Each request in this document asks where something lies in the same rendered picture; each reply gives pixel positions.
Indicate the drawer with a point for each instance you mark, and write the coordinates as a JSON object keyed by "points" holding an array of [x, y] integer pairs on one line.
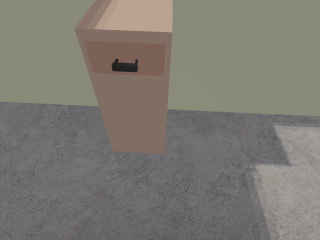
{"points": [[150, 56]]}

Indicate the cabinet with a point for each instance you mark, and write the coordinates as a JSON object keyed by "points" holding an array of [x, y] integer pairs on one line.
{"points": [[133, 107]]}

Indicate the handle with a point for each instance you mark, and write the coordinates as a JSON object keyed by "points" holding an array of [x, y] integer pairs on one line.
{"points": [[124, 67]]}

